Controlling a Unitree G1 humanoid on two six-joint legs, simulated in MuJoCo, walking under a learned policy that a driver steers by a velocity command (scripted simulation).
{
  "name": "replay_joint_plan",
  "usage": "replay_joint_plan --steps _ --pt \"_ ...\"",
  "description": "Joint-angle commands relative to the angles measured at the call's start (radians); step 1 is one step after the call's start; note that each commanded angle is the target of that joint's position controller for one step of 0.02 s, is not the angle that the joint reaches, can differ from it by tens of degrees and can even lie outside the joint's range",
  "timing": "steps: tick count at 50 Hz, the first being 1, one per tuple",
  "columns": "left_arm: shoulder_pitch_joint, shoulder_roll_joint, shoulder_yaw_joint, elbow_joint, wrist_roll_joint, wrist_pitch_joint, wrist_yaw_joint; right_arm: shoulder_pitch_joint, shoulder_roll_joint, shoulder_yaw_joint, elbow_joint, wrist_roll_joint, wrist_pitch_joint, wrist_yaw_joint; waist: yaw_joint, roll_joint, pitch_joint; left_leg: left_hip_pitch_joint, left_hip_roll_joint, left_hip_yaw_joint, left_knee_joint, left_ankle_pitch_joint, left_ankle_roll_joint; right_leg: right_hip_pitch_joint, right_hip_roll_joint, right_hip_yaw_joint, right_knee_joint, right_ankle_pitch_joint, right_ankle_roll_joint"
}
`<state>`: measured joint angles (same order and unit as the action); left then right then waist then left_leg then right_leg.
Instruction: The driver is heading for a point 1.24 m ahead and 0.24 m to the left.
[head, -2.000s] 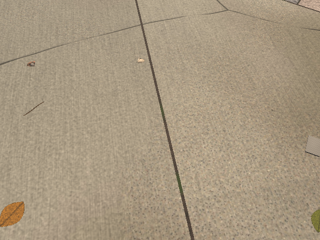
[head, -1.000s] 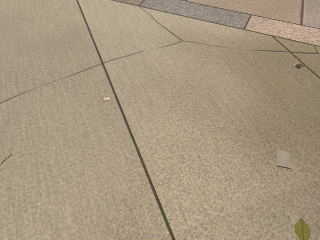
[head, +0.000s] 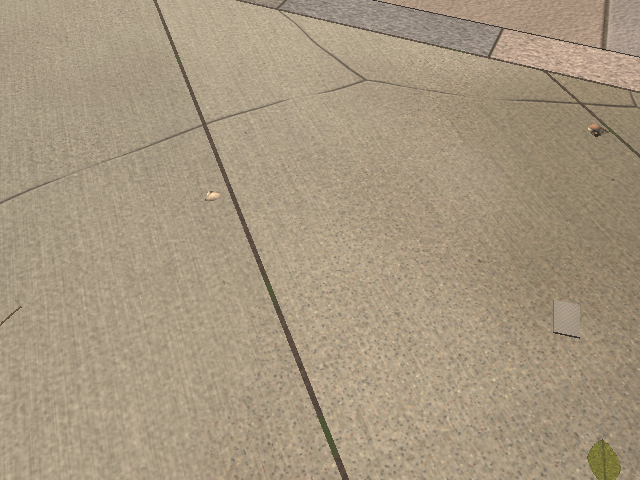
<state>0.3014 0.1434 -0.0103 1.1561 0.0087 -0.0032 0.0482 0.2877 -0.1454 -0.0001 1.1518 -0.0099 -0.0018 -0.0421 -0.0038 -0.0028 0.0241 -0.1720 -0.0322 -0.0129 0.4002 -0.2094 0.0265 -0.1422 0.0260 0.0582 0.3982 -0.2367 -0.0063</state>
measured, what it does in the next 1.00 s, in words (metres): walks ahead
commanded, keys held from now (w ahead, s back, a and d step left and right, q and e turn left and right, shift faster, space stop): no key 0.52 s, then w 0.48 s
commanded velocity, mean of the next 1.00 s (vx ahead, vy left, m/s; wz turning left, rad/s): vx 0.14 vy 0.00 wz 0.00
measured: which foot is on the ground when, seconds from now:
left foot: down 0.00-0.80, up 0.82-1.00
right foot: down 0.00-1.00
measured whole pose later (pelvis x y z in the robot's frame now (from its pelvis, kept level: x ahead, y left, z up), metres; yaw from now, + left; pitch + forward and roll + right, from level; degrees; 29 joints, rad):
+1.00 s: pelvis +0.13 -0.03 +0.00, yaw -1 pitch +1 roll +1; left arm 0.53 0.14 0.02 1.11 0.02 -0.09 0.02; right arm 0.22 -0.20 -0.06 1.02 -0.04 -0.05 0.03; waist 0.03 0.02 -0.01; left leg -0.54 0.03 0.05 1.00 -0.25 0.07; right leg 0.02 0.06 -0.02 0.25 -0.29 -0.07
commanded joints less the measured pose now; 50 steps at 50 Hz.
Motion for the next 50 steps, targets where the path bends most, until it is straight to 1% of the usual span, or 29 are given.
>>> replay_joint_plan --steps 1,26,27,28,30,31,32,33,34,35,36,37,38,39,40,41,42,43,44,45,46,47,48,50 --pt "0.075 0.072 0.01 -0.005 0.0 -0.003 0.003 0.068 -0.076 -0.011 -0.007 0.0 -0.004 -0.003 0.0 0.002 0.049 0.004 0.103 -0.096 -0.07 0.088 0.024 -0.06 -0.088 0.069 -0.067 0.113 -0.032" --pt "0.1 0.056 0.012 -0.001 0.0 -0.004 0.005 0.092 -0.06 -0.011 -0.005 0.0 -0.007 -0.005 0.0 0.002 0.058 0.013 0.103 -0.092 -0.064 0.115 0.026 -0.05 -0.09 0.064 -0.06 0.131 -0.03" --pt "0.108 0.049 0.01 0.002 0.002 -0.004 0.004 0.099 -0.055 -0.01 -0.003 -0.001 -0.006 -0.005 0.0 0.004 0.037 0.02 0.096 -0.091 -0.076 0.032 0.027 -0.043 -0.082 0.06 -0.069 0.061 -0.032" --pt "0.108 0.054 0.013 0.0 0.004 -0.002 0.004 0.097 -0.065 -0.014 -0.005 -0.002 -0.003 -0.004 -0.001 0.009 0.048 0.01 0.085 -0.092 -0.08 -0.072 0.032 -0.057 -0.065 0.052 -0.063 -0.028 -0.037" --pt "0.104 0.068 0.022 -0.017 0.01 0.003 -0.001 0.104 -0.098 -0.03 -0.015 -0.003 0.006 -0.001 -0.004 0.035 0.081 -0.036 0.071 -0.115 -0.073 -0.374 0.07 -0.12 -0.021 0.029 0.0 -0.286 -0.064" --pt "0.092 0.067 0.024 -0.032 0.015 0.004 -0.006 0.118 -0.105 -0.035 -0.021 -0.004 0.01 0.002 -0.014 0.045 0.121 -0.059 0.087 -0.154 -0.086 -0.496 0.093 -0.184 -0.011 0.029 0.032 -0.375 -0.075" --pt "0.074 0.053 0.022 -0.05 0.02 0.001 -0.011 0.148 -0.109 -0.039 -0.02 -0.004 0.01 0.004 -0.029 0.066 0.153 -0.055 0.122 -0.216 -0.111 -0.576 0.12 -0.251 -0.002 0.021 0.081 -0.401 -0.079" --pt "0.053 0.03 0.017 -0.07 0.025 -0.007 -0.016 0.187 -0.119 -0.046 -0.014 -0.004 0.008 0.005 -0.043 0.106 0.164 -0.024 0.177 -0.303 -0.154 -0.625 0.153 -0.303 0.011 -0.012 0.155 -0.353 -0.076" --pt "0.035 0.012 0.014 -0.088 0.031 -0.019 -0.023 0.219 -0.138 -0.056 -0.007 -0.006 0.005 0.006 -0.052 0.149 0.157 0.006 0.247 -0.4 -0.209 -0.647 0.19 -0.33 0.017 -0.063 0.236 -0.264 -0.069" --pt "0.01 0.022 0.016 -0.106 0.034 -0.031 -0.028 0.223 -0.145 -0.062 -0.008 -0.009 0.001 0.008 -0.055 0.146 0.161 -0.018 0.294 -0.454 -0.245 -0.622 0.217 -0.321 -0.005 -0.085 0.282 -0.204 -0.065" --pt "0.005 0.034 0.021 -0.118 0.03 -0.043 -0.033 0.199 -0.151 -0.067 -0.019 -0.01 -0.004 0.011 -0.041 0.129 0.154 -0.053 0.303 -0.455 -0.255 -0.581 0.221 -0.287 -0.02 -0.084 0.287 -0.192 -0.066" --pt "0.03 0.033 0.023 -0.119 0.025 -0.053 -0.04 0.162 -0.156 -0.07 -0.032 -0.01 -0.009 0.014 -0.014 0.119 0.146 -0.094 0.29 -0.421 -0.242 -0.543 0.212 -0.226 -0.024 -0.086 0.247 -0.198 -0.072" --pt "0.086 0.023 0.024 -0.107 0.018 -0.061 -0.044 0.111 -0.155 -0.071 -0.05 -0.003 -0.012 0.017 0.025 0.114 0.142 -0.17 0.255 -0.358 -0.212 -0.513 0.19 -0.11 -0.014 -0.096 0.16 -0.186 -0.082" --pt "0.187 0.011 0.026 -0.074 0.01 -0.067 -0.044 0.047 -0.146 -0.071 -0.072 0.004 -0.016 0.019 0.079 0.1 0.144 -0.292 0.198 -0.278 -0.145 -0.482 0.159 0.068 0.011 -0.102 0.055 -0.15 -0.093" --pt "0.29 0.042 0.038 -0.042 0.01 -0.073 -0.036 -0.014 -0.115 -0.064 -0.103 0.004 -0.027 0.022 0.123 0.015 0.145 -0.427 0.123 -0.181 0.0 -0.408 0.119 0.228 -0.04 0.003 -0.042 -0.17 -0.104" --pt "0.41 0.145 0.066 -0.021 0.013 -0.077 -0.026 -0.061 -0.036 -0.042 -0.146 0.011 -0.042 0.03 0.164 -0.23 0.103 -0.556 -0.016 0.02 0.32 -0.309 0.064 0.326 -0.262 0.366 -0.243 -0.427 -0.156" --pt "0.455 0.194 0.084 -0.002 0.011 -0.065 -0.029 -0.084 -0.079 -0.049 -0.176 -0.024 -0.05 0.038 0.157 -0.25 0.15 -0.648 -0.005 0.058 0.503 -0.326 0.065 0.284 -0.394 0.568 -0.299 -0.486 -0.221" --pt "0.365 0.145 0.073 -0.03 0.016 -0.063 -0.028 -0.087 -0.102 -0.055 -0.171 -0.039 -0.056 0.047 0.102 -0.11 0.193 -0.652 0.05 0.017 0.609 -0.25 0.071 0.214 -0.375 0.517 -0.288 -0.445 -0.226" --pt "0.296 0.126 0.067 -0.057 0.014 -0.07 -0.031 -0.064 -0.079 -0.051 -0.161 -0.032 -0.064 0.057 0.064 -0.063 0.189 -0.631 0.071 0.007 0.637 -0.177 0.068 0.177 -0.338 0.433 -0.293 -0.347 -0.211" --pt "0.249 0.116 0.063 -0.076 0.013 -0.078 -0.031 -0.05 -0.073 -0.051 -0.155 -0.024 -0.071 0.066 0.038 -0.05 0.172 -0.606 0.088 0.007 0.639 -0.113 0.06 0.172 -0.3 0.352 -0.304 -0.238 -0.193" --pt "0.237 0.101 0.056 -0.08 0.01 -0.087 -0.03 -0.054 -0.084 -0.056 -0.156 -0.026 -0.071 0.073 0.026 -0.048 0.156 -0.596 0.095 0.019 0.631 -0.069 0.05 0.179 -0.273 0.283 -0.308 -0.124 -0.182" --pt "0.244 0.09 0.051 -0.075 0.009 -0.094 -0.029 -0.055 -0.085 -0.058 -0.157 -0.028 -0.066 0.077 0.02 -0.056 0.134 -0.587 0.091 0.038 0.633 -0.038 0.042 0.192 -0.244 0.217 -0.299 0.005 -0.173" --pt "0.267 0.086 0.048 -0.064 0.008 -0.099 -0.029 -0.065 -0.082 -0.059 -0.164 -0.028 -0.061 0.078 0.018 -0.069 0.118 -0.592 0.083 0.057 0.633 -0.019 0.037 0.208 -0.231 0.17 -0.279 0.146 -0.169" --pt "0.303 0.078 0.04 -0.051 0.007 -0.105 -0.03 -0.132 -0.072 -0.056 -0.197 -0.026 -0.053 0.078 0.022 -0.08 0.109 -0.598 0.069 0.092 0.595 0.008 0.028 0.208 -0.21 0.096 -0.25 0.374 -0.168"
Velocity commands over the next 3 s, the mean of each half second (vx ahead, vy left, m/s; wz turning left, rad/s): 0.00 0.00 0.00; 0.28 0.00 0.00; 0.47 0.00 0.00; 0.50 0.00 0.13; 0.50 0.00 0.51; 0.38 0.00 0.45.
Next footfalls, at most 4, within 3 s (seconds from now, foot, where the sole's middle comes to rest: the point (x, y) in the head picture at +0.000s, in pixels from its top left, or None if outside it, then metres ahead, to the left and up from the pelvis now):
1.22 left None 0.42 0.05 -0.78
1.76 right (383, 387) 0.73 -0.12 -0.78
2.30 left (303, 296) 0.99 0.07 -0.78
2.84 right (300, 196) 1.37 0.08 -0.78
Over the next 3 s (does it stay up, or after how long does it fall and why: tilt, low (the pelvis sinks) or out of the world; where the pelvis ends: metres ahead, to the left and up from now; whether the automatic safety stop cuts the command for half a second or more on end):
stays up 1.21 0.08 -0.01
